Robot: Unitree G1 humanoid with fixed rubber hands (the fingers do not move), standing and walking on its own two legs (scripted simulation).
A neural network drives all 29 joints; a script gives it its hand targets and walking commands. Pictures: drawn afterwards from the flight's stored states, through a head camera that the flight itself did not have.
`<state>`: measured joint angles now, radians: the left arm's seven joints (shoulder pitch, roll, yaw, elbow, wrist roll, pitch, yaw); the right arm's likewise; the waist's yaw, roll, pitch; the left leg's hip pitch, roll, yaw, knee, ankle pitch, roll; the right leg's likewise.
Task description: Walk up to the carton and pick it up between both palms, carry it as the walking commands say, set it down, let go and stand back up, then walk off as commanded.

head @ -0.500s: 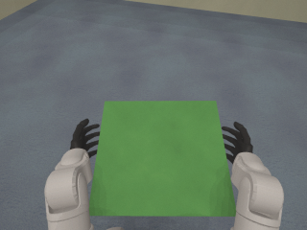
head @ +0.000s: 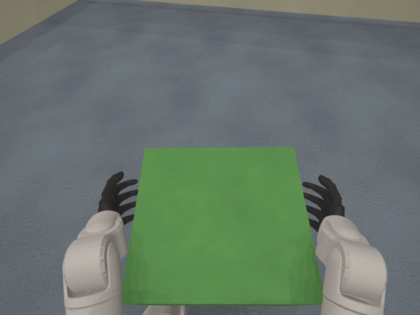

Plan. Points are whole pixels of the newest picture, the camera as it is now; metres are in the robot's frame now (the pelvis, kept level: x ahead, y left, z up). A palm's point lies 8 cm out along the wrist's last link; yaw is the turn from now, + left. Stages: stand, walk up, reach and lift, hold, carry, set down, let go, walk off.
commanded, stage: carry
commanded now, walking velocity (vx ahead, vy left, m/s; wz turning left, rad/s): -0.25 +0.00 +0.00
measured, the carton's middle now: (219, 228) +0.27 -0.01 +0.01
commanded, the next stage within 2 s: none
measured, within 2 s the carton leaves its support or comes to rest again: neither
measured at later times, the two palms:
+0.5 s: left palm out of the picture +0.08 +0.21 +0.10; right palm out of the picture +0.09 -0.15 +0.10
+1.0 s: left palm out of the picture -0.10 +0.22 +0.08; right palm out of the picture -0.09 -0.14 +0.09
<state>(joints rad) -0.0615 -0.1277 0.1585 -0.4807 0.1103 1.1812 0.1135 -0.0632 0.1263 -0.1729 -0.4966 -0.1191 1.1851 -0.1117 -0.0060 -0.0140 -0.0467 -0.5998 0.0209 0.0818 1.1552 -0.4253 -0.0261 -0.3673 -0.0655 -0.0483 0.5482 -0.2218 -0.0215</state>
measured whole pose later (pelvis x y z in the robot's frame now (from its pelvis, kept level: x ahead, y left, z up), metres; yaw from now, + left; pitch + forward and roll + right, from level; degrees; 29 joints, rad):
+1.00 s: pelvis -0.34 +0.03 -0.01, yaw +2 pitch +3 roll +0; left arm -0.07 -0.13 0.17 -0.49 0.12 1.18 0.11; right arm -0.09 0.13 -0.17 -0.47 -0.11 1.17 -0.11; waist 0.00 -0.04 -0.05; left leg -0.29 0.02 0.09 0.55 -0.30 0.02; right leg -0.57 -0.06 -0.04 0.75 -0.35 0.04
